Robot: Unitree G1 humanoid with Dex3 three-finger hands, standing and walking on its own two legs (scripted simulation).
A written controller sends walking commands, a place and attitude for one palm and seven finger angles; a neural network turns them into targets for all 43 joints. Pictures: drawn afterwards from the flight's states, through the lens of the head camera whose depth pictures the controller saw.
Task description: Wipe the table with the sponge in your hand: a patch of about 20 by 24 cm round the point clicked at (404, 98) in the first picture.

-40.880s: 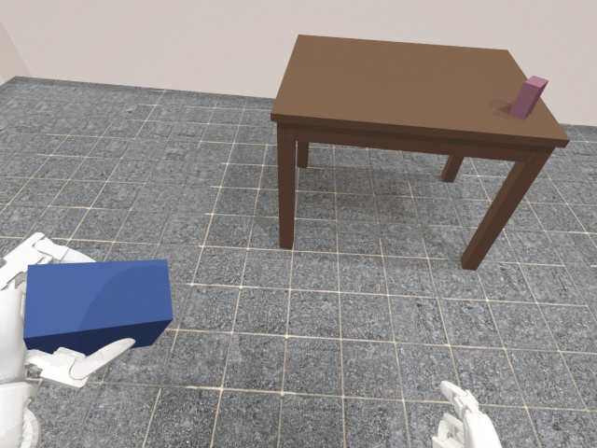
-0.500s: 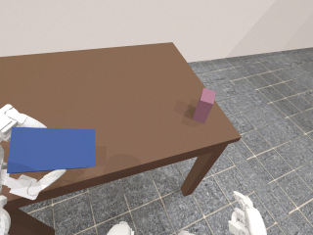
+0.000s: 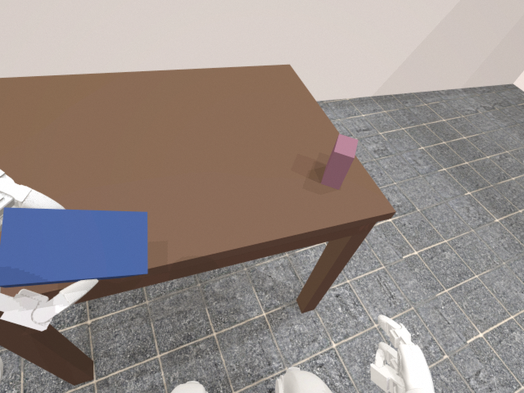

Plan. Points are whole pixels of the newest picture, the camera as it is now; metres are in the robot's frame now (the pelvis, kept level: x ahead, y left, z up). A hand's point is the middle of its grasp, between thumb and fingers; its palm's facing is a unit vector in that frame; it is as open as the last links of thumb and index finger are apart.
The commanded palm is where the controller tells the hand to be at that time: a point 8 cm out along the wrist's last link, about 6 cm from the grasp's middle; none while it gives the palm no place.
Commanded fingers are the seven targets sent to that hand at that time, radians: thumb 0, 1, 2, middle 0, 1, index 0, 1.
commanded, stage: step back with the hand held close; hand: left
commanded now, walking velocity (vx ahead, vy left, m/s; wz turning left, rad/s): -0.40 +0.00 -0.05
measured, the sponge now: (94, 249) +0.23 +0.21 +0.15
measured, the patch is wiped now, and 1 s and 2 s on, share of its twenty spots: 1.00 1.00 1.00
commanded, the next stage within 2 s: stop stepping back and stand still in 0.14 s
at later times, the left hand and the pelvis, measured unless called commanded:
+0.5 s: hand out of the picture +0.08 +0.24 +0.17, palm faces +0.40 -0.85 -0.34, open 10.2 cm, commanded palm +0.03 +0.26 +0.20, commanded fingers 0.00 0.10 1.30 -1.20 -1.60 -1.20 -1.60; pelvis -0.14 -0.01 -0.01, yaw -2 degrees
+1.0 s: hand out of the picture -0.02 +0.20 +0.17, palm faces +0.36 -0.87 -0.35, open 10.2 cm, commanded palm -0.06 +0.24 +0.20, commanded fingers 0.00 0.10 1.30 -1.20 -1.60 -1.20 -1.60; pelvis -0.23 -0.03 -0.01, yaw -3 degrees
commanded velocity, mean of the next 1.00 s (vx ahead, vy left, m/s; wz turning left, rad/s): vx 0.10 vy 0.03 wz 0.00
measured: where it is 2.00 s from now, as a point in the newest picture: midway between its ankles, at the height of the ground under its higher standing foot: outside the picture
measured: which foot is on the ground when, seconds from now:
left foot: down 0.00-0.22, up 0.24-0.44, down 0.46-1.00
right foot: up 0.00-0.16, down 0.18-0.46, up 0.48-0.70, down 0.72-0.96, up 0.98-1.00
